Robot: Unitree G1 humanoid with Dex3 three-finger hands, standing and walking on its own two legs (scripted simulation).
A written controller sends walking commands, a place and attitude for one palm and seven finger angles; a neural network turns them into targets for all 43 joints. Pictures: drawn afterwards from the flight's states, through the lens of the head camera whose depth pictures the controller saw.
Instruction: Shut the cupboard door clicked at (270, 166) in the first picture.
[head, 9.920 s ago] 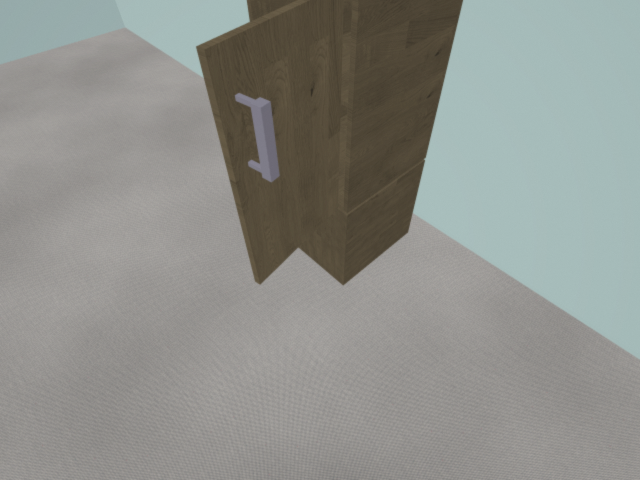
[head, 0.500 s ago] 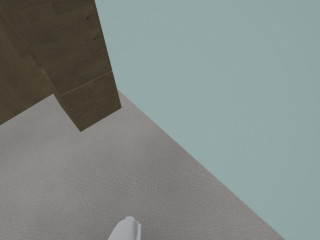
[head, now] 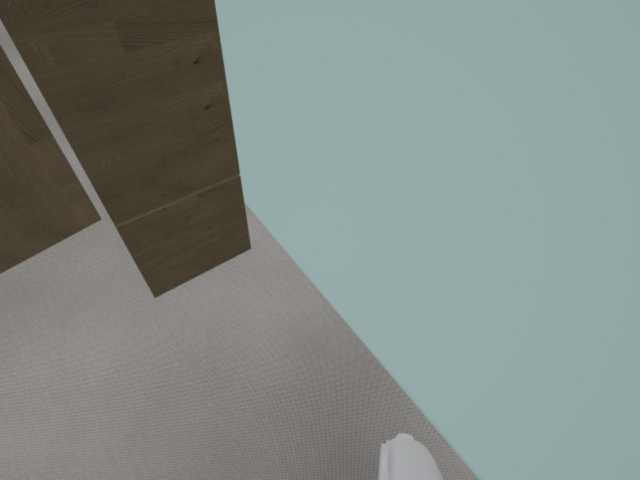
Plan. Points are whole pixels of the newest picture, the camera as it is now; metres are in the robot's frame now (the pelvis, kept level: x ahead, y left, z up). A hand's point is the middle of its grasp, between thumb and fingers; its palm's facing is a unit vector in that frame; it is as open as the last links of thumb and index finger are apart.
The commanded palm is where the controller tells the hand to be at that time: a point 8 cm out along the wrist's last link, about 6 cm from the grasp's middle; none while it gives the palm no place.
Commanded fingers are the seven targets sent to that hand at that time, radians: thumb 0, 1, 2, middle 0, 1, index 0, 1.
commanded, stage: walk to a spot facing it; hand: left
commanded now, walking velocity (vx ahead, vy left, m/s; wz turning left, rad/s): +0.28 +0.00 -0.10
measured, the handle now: out of the picture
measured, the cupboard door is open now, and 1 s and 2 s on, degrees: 100 100 100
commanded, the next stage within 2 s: turn to face it in 0.02 s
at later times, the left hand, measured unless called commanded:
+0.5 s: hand (245, 394) +0.26 +0.13 -0.16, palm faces +0.16 -0.97 -0.20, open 7.1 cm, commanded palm none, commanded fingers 0.00 0.90 0.90 -0.20 -0.30 -0.20 -0.30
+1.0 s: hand (166, 453) +0.17 +0.23 -0.18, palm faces +0.43 -0.86 -0.26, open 7.4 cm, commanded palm none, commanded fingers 0.00 0.90 0.90 -0.20 -0.30 -0.20 -0.30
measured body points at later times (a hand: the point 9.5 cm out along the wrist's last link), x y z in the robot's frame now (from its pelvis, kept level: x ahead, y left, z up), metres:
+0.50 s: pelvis +0.17 -0.06 +0.00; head +0.21 -0.05 +0.44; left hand +0.25 +0.18 -0.14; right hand +0.23 -0.29 -0.16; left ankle +0.17 +0.08 -0.66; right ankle +0.21 -0.14 -0.74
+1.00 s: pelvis +0.20 +0.00 +0.00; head +0.24 +0.05 +0.45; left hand +0.15 +0.28 -0.16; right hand +0.38 -0.19 -0.13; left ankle +0.20 +0.07 -0.74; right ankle +0.25 -0.18 -0.65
